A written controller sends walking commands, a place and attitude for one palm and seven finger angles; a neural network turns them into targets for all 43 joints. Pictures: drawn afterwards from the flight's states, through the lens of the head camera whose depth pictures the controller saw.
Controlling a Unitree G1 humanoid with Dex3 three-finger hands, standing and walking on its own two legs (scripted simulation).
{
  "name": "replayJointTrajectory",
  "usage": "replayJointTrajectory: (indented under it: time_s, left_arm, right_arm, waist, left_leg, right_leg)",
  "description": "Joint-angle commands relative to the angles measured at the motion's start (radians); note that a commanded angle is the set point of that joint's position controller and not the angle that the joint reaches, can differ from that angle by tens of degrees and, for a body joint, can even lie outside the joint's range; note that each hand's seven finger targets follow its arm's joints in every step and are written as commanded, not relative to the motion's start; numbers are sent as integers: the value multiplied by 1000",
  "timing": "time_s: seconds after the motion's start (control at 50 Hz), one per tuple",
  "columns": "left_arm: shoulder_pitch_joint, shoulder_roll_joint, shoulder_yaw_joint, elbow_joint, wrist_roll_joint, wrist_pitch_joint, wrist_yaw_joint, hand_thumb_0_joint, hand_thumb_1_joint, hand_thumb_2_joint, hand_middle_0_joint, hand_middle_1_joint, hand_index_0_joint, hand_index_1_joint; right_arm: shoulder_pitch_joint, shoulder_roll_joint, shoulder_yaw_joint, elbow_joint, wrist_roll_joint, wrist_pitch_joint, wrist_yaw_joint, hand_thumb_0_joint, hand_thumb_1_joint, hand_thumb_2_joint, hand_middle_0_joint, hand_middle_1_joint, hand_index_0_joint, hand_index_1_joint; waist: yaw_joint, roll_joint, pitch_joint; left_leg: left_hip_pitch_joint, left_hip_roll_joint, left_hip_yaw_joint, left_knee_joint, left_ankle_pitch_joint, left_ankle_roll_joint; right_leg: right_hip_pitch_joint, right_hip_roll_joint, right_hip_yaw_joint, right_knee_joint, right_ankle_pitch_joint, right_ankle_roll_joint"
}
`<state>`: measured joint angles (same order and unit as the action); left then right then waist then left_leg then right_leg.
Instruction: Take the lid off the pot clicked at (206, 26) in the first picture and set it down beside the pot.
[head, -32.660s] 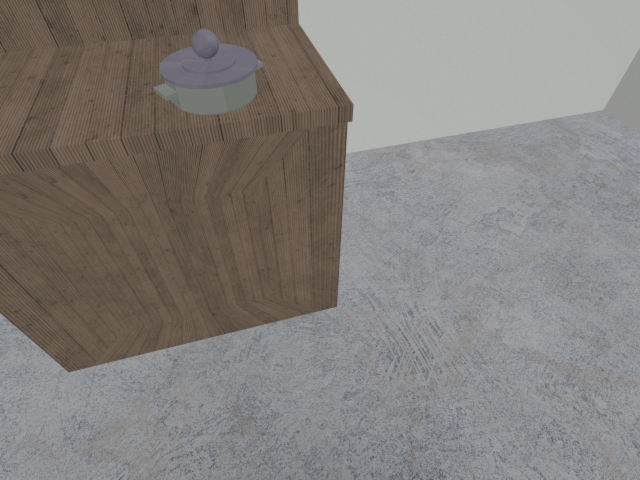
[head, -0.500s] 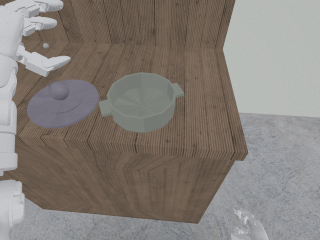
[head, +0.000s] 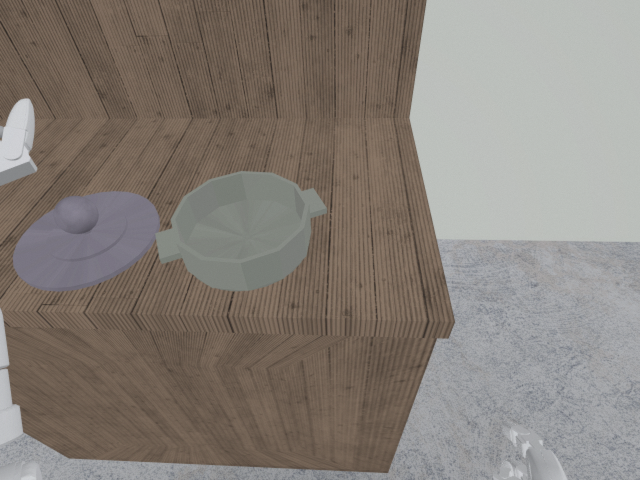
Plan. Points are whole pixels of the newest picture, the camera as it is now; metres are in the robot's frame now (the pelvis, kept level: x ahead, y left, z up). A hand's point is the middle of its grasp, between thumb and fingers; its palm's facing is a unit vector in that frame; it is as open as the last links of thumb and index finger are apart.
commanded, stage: draw the hand back to the body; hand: left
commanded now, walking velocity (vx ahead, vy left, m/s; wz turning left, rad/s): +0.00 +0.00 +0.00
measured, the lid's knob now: (76, 214) +0.41 +0.39 +0.12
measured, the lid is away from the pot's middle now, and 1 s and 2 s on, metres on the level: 0.24 0.24 0.24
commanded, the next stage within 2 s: step back with the hand held close in 1.12 s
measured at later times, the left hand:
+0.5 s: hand out of the picture +0.23 +0.28 +0.31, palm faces +0.52 -0.83 -0.21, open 7.5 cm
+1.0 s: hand out of the picture +0.15 +0.27 +0.29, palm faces +0.47 -0.84 -0.27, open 7.4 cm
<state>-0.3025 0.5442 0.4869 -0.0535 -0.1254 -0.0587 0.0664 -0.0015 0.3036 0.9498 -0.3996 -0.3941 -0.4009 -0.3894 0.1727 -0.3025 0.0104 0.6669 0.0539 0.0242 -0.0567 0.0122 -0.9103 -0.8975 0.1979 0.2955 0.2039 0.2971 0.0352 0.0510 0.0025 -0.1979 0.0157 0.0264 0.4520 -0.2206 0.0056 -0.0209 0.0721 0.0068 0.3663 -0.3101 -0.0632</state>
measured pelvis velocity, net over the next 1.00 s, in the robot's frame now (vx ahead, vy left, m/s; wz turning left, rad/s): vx -0.03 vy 0.04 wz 0.00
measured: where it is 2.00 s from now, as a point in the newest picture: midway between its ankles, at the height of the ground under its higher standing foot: outside the picture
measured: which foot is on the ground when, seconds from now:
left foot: down 0.00-1.00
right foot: down 0.00-1.00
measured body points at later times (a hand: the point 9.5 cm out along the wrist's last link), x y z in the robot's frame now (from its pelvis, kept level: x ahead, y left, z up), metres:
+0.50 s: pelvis -0.01 +0.02 +0.00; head -0.03 +0.00 +0.45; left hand +0.20 +0.32 +0.32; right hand +0.20 -0.20 -0.08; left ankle +0.01 +0.12 -0.74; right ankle -0.07 -0.08 -0.74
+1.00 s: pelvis -0.03 +0.04 +0.00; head -0.07 +0.03 +0.45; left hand +0.12 +0.31 +0.30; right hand +0.18 -0.17 -0.07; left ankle +0.01 +0.12 -0.74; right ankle -0.07 -0.08 -0.74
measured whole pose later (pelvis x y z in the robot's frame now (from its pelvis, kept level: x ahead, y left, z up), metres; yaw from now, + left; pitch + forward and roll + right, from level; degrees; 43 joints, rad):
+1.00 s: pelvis -0.03 +0.04 +0.00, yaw +0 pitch -6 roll -1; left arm 0.24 0.41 0.44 -0.63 -0.16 -0.14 0.06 0.01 0.88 0.90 -0.21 -0.31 -0.21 -0.30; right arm 0.12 -0.22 0.05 0.66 0.01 -0.04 -0.05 0.01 -0.91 -0.90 0.20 0.30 0.21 0.30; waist 0.07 0.05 0.02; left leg -0.14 -0.01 0.04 0.42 -0.17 0.05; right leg 0.04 0.04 0.01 0.31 -0.25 -0.02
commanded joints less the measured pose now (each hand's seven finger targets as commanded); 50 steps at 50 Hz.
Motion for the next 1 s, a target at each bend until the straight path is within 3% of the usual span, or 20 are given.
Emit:
replayJointTrajectory:
  time_s: [0.0,0.06,0.12,0.14,0.2,0.24,0.36,0.38,0.42,0.52,0.56,0.66,0.72,0.76,0.84,0.9,0.94,0.98]
  left_arm:
    - [-263,317,112,-237,-9,-52,12,0,577,926,-306,-350,-306,-350]
    - [-200,289,113,-312,-15,-63,12,0,658,920,-279,-337,-279,-337]
    - [-205,270,102,-352,-15,-71,16,0,739,913,-253,-325,-253,-325]
    - [-160,263,110,-307,-18,-64,19,0,766,911,-244,-321,-244,-321]
    - [-138,247,110,-316,-27,-53,14,0,846,904,-218,-308,-218,-308]
    - [-86,218,96,-335,-27,-60,13,0,900,900,-200,-300,-200,-300]
    - [-30,188,83,-502,-31,-80,16,0,900,900,-200,-300,-200,-300]
    - [-4,196,101,-463,-34,-76,19,0,900,900,-200,-300,-200,-300]
    - [-5,199,107,-521,-32,-89,23,0,900,900,-200,-300,-200,-300]
    - [90,122,52,-518,-33,-88,15,0,900,900,-200,-300,-200,-300]
    - [153,129,72,-523,-38,-87,14,0,900,900,-200,-300,-200,-300]
    - [195,122,69,-621,-40,-108,14,0,900,900,-200,-300,-200,-300]
    - [199,111,64,-626,-43,-115,13,0,900,900,-200,-300,-200,-300]
    - [264,102,68,-636,-44,-117,11,0,900,900,-200,-300,-200,-300]
    - [317,64,30,-723,-39,-128,4,0,900,900,-200,-300,-200,-300]
    - [366,76,52,-729,-44,-126,5,0,900,900,-200,-300,-200,-300]
    - [382,81,59,-777,-39,-138,8,0,900,900,-200,-300,-200,-300]
    - [351,70,48,-761,-40,-134,10,0,900,900,-200,-300,-200,-300]
  right_arm:
    - [-155,-97,-27,-172,-4,-58,-6,0,-900,-900,200,300,200,300]
    - [-167,-85,-26,-179,-7,-60,-2,0,-900,-900,200,300,200,300]
    - [-168,-79,-26,-176,-8,-65,-3,0,-900,-900,200,300,200,300]
    - [-166,-79,-26,-168,-11,-64,-5,0,-900,-900,200,300,200,300]
    - [-176,-75,-22,-171,-10,-60,-8,0,-900,-900,200,300,200,300]
    - [-180,-68,-21,-175,-11,-63,-6,0,-900,-900,200,300,200,300]
    - [-201,-56,-15,-187,-17,-73,-1,0,-900,-900,200,300,200,300]
    - [-203,-54,-15,-179,-19,-72,-5,0,-900,-900,200,300,200,300]
    - [-205,-52,-14,-178,-20,-78,-6,0,-900,-900,200,300,200,300]
    - [-207,-46,-11,-176,-24,-82,-3,0,-900,-900,200,300,200,300]
    - [-212,-45,-11,-178,-27,-80,-2,0,-900,-900,200,300,200,300]
    - [-233,-38,-6,-180,-34,-92,-1,0,-900,-900,200,300,200,300]
    - [-231,-36,-2,-173,-36,-98,-3,0,-900,-900,200,300,200,300]
    - [-238,-36,-4,-176,-38,-101,-4,0,-900,-900,200,300,200,300]
    - [-243,-30,-3,-180,-43,-110,6,0,-900,-900,200,300,200,300]
    - [-246,-30,-3,-178,-46,-113,5,0,-900,-900,200,300,200,300]
    - [-246,-28,-3,-178,-50,-117,6,0,-900,-900,200,300,200,300]
    - [-250,-28,0,-171,-49,-118,3,0,-900,-900,200,300,200,300]
  waist:
    - [11,-13,-219]
    - [15,6,-245]
    - [5,24,-237]
    - [9,-8,-197]
    - [12,-47,-165]
    - [15,5,-173]
    - [23,32,-205]
    - [24,0,-167]
    - [20,22,-180]
    - [17,13,-135]
    - [29,-4,-124]
    - [31,42,-116]
    - [20,26,-77]
    - [32,11,-79]
    - [30,75,-82]
    - [34,13,-60]
    - [35,46,-68]
    - [28,30,-34]
  left_leg:
    - [222,-13,27,27,286,60]
    - [237,-14,31,32,325,56]
    - [256,-11,28,24,334,56]
    - [247,-6,28,20,320,58]
    - [227,-4,25,5,292,56]
    - [243,-5,24,4,293,56]
    - [281,5,6,-16,314,51]
    - [262,6,7,-18,290,51]
    - [273,9,3,-24,298,49]
    - [262,13,-7,-45,252,44]
    - [250,18,-12,-50,243,44]
    - [256,23,-24,-62,195,38]
    - [235,25,-34,-81,135,34]
    - [229,28,-36,-82,132,34]
    - [243,30,-43,-88,119,27]
    - [221,32,-50,-94,90,28]
    - [223,35,-56,-97,84,23]
    - [211,34,-61,-103,58,23]
  right_leg:
    - [-83,-90,23,-35,631,55]
    - [-63,-94,20,-21,698,56]
    - [-88,-85,13,-31,628,46]
    - [-109,-78,9,-36,601,45]
    - [-106,-73,5,-53,552,43]
    - [-110,-73,5,-53,528,38]
    - [-102,-66,-1,-59,476,28]
    - [-118,-63,-2,-69,451,29]
    - [-105,-66,0,-71,444,24]
    - [-123,-59,-11,-86,364,21]
    - [-119,-57,-13,-88,354,19]
    - [-129,-57,-7,-105,284,15]
    - [-139,-55,-9,-122,216,14]
    - [-131,-55,-8,-123,214,13]
    - [-139,-56,-7,-124,192,10]
    - [-138,-54,-7,-139,162,11]
    - [-133,-55,-5,-135,152,8]
    - [-146,-53,-5,-146,131,8]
